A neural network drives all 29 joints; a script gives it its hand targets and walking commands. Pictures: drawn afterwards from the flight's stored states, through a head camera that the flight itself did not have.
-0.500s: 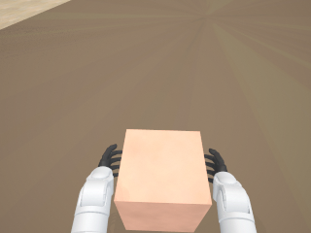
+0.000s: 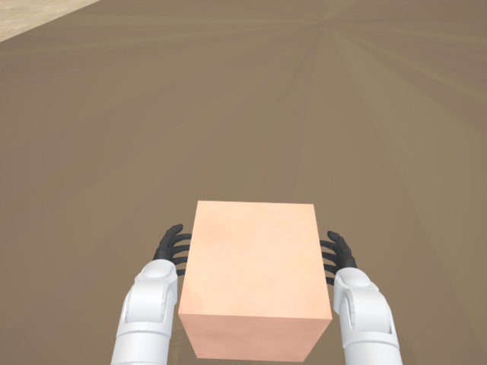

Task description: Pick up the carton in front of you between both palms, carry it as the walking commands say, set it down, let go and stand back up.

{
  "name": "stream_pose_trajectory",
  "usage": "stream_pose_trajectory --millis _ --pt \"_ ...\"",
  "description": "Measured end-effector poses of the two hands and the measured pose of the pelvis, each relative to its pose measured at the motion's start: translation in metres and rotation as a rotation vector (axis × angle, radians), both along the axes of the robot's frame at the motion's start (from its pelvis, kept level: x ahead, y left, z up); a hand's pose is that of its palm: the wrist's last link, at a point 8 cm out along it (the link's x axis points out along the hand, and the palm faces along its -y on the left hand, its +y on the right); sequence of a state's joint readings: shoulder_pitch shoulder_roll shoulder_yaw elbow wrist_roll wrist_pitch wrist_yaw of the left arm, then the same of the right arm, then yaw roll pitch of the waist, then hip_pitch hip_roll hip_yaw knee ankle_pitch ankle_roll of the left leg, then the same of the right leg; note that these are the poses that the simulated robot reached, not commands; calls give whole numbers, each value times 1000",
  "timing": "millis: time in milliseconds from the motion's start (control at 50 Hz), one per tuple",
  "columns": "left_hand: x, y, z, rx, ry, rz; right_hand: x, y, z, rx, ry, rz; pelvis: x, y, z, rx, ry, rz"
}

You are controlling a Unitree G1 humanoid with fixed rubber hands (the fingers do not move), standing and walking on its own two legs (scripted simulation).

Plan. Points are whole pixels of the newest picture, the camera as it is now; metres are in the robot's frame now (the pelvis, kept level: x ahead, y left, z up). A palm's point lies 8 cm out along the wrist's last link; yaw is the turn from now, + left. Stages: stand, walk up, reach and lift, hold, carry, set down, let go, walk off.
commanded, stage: carry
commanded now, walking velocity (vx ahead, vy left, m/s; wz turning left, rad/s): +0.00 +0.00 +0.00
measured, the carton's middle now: (252, 284) +0.31 +0.00 -0.05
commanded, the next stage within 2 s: hold in 0.28 s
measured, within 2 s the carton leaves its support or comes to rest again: neither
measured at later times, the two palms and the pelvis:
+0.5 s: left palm (135, 290) +0.24 +0.19 +0.04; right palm (320, 268) +0.29 -0.11 +0.04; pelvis -0.01 -0.01 +0.01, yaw +10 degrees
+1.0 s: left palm (156, 285) +0.25 +0.15 +0.05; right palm (333, 250) +0.33 -0.14 +0.05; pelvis +0.00 -0.07 +0.01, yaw +16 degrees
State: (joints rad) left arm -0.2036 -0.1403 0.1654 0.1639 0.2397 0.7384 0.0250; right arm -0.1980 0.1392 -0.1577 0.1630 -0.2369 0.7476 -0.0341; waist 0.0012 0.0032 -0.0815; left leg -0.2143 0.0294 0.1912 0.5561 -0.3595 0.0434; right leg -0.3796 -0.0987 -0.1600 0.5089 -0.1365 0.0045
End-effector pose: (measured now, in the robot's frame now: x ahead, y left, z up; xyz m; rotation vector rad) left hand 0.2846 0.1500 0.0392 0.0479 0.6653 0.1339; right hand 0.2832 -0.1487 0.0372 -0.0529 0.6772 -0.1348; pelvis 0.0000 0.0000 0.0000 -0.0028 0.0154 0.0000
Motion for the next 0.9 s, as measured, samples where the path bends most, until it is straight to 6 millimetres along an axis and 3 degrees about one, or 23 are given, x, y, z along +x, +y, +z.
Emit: stream_pose_trajectory --millis 320,400,500,580,900 --pt "-4 6 -1 -2 1 -1 -5 6 0 -4 -1 2 -4 5 2 -10 -37 26" --pt "-17 16 -1 3 6 40 -4 16 0 -14 5 60 -5 1 9 -2 -87 107" --pt "-42 35 1 -1 3 168 9 39 3 -13 1 182 -6 -11 11 10 -115 177" --pt "-54 40 6 4 -1 240 19 48 7 -11 -4 250 -7 -23 11 16 -128 222" --pt "-45 3 16 20 8 262 32 12 10 28 6 263 0 -68 11 22 -136 275"
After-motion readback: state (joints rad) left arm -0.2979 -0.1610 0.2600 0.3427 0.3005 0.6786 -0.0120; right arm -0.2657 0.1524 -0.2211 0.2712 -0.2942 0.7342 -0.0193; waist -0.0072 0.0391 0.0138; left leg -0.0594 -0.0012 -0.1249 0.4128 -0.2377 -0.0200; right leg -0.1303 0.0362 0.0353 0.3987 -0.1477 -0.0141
